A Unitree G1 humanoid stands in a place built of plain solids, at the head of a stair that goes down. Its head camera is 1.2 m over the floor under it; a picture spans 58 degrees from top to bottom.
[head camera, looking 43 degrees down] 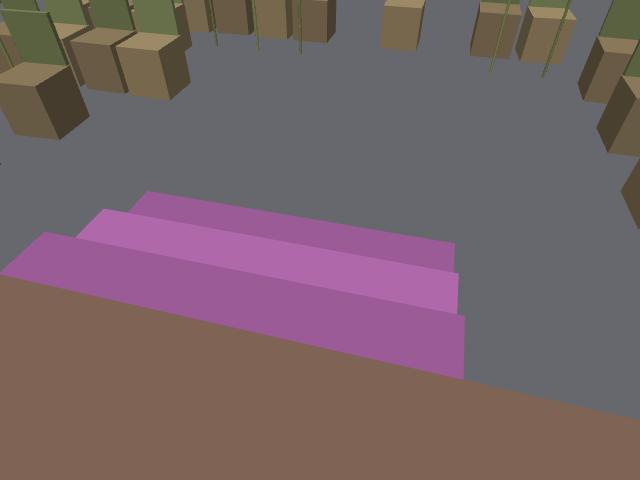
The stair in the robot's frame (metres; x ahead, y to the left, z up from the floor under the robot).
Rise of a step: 0.15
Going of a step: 0.37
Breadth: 1.91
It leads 15 degrees to the right of straight ahead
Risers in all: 4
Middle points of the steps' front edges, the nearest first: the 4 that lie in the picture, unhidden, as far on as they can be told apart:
0.90 0.46 0.00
1.26 0.36 -0.15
1.62 0.27 -0.30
1.98 0.17 -0.45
